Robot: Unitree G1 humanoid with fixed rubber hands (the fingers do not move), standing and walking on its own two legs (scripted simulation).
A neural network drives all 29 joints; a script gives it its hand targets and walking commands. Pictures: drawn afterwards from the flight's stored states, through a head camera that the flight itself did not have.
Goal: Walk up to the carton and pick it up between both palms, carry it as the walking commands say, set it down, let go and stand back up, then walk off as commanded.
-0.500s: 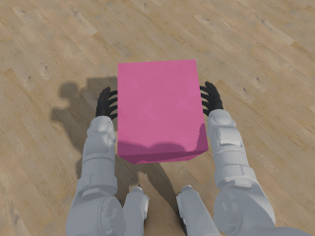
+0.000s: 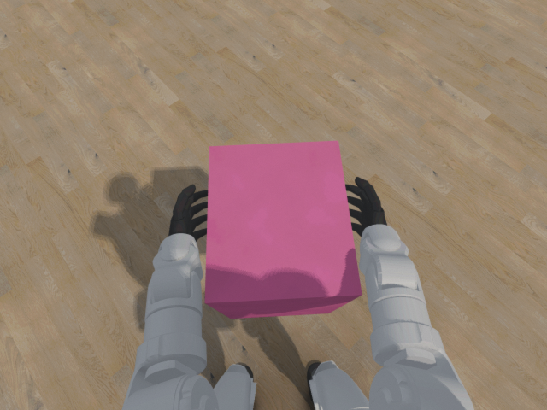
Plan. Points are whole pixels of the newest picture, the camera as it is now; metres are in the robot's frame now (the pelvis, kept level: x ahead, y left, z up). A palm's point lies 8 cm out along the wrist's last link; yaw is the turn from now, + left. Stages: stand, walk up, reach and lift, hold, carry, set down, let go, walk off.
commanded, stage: reach and lift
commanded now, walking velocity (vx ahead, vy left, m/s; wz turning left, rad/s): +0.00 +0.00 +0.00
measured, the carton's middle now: (277, 241) +0.37 +0.01 -0.11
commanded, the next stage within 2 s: hold in 1.88 s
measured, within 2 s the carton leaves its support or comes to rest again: neither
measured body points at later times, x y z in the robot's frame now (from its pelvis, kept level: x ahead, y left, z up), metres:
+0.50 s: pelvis +0.01 +0.00 +0.04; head +0.06 +0.00 +0.48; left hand +0.35 +0.16 +0.03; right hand +0.36 -0.13 +0.03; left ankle +0.03 +0.14 -0.70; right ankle +0.03 -0.13 -0.70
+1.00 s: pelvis +0.01 +0.00 +0.04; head -0.03 +0.00 +0.49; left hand +0.33 +0.15 +0.09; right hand +0.33 -0.13 +0.09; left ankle +0.03 +0.14 -0.70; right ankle +0.03 -0.13 -0.70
